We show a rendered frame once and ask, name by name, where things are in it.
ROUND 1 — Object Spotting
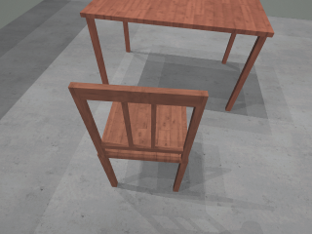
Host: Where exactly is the chair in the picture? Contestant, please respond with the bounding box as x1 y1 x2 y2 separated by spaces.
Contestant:
68 82 209 192

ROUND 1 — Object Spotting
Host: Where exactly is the table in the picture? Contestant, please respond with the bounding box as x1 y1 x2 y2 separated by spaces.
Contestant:
80 0 275 111

